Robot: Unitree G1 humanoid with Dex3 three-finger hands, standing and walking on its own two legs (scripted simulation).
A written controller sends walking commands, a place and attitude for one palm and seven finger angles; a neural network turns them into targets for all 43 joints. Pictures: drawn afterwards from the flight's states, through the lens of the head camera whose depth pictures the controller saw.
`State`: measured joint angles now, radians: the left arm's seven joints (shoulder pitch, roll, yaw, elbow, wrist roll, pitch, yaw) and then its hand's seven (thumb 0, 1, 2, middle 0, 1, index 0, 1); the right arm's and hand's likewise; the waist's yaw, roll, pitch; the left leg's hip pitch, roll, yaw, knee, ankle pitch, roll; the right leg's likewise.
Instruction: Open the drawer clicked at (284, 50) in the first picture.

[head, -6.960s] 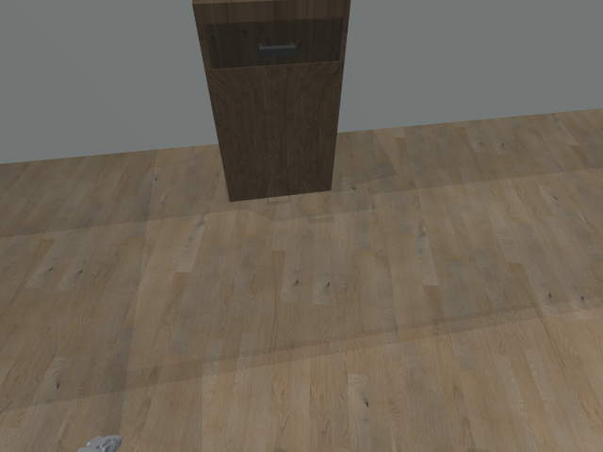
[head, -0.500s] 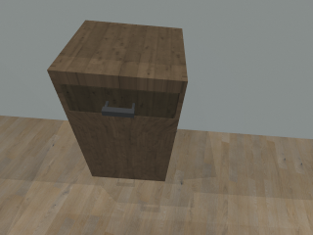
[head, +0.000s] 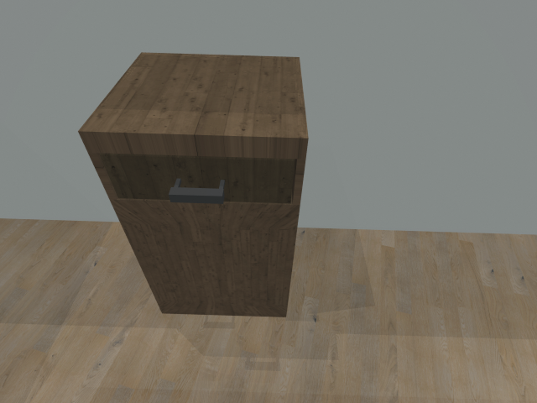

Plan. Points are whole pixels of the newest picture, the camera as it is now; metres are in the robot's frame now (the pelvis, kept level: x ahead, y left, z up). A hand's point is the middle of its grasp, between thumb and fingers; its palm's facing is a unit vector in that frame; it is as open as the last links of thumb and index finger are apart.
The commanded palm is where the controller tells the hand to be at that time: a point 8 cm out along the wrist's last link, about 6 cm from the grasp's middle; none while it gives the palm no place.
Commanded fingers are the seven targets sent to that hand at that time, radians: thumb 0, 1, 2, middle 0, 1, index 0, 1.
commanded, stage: look again from close up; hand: left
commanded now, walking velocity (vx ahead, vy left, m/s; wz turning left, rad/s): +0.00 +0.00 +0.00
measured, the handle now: (198, 189) +0.58 +0.20 -0.05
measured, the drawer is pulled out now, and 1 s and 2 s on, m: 0.00 0.00 0.00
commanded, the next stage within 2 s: shuffle to correct the standing spot in 0.18 s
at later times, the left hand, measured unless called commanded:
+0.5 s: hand out of the picture -0.05 +0.16 -0.18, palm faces +0.06 -0.99 -0.14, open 7.3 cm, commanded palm none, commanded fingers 0.00 0.90 0.90 -0.20 -0.30 -0.20 -0.30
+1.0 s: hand out of the picture +0.10 +0.16 -0.17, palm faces +0.07 -0.97 -0.23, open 7.3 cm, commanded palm none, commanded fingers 0.00 0.90 0.90 -0.20 -0.30 -0.20 -0.30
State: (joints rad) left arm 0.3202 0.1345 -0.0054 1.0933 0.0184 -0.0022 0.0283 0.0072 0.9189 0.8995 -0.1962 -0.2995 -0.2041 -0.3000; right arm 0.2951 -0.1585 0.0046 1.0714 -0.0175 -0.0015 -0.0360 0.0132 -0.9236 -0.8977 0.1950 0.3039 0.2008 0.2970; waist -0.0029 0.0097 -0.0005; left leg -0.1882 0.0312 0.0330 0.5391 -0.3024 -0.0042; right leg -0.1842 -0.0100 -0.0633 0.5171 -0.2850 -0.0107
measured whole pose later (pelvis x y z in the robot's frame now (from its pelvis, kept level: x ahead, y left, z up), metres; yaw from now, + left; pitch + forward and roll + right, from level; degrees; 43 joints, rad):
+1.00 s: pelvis +0.07 -0.02 -0.01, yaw +2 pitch -2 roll +0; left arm 0.26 0.15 0.04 1.04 0.02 -0.04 0.03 0.02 0.94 0.90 -0.19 -0.30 -0.20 -0.30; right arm 0.39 -0.11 -0.01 1.14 -0.01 0.00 -0.05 0.01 -0.90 -0.90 0.20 0.30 0.20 0.30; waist -0.03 0.03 0.05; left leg -0.19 0.04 0.03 0.69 -0.50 0.00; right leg -0.29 -0.03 -0.16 0.60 -0.28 -0.05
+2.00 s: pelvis +0.05 +0.01 +0.00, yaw +2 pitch -2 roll +0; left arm 0.33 0.13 0.00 1.06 0.02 -0.01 0.04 0.01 0.93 0.90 -0.19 -0.30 -0.20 -0.30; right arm 0.36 -0.13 0.02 1.07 -0.02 -0.01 -0.02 0.01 -0.91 -0.90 0.20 0.30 0.20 0.30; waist -0.01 0.01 0.00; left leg -0.20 -0.01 0.13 0.47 -0.24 0.06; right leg -0.26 -0.06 -0.12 0.48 -0.18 0.00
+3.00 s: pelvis +0.08 -0.01 -0.05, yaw +7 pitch +10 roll +1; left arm 0.43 0.37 -0.07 -0.01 1.10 -0.11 0.44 0.00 0.36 0.67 -0.26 -0.64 -0.27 -0.64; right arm 0.00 -0.23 -0.01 0.46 -0.10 0.10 0.06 0.01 -0.90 -0.90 0.19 0.30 0.20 0.30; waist 0.13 0.00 -0.13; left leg -0.62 -0.02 0.04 0.90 -0.46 0.02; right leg -0.67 0.06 0.02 0.92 -0.42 -0.06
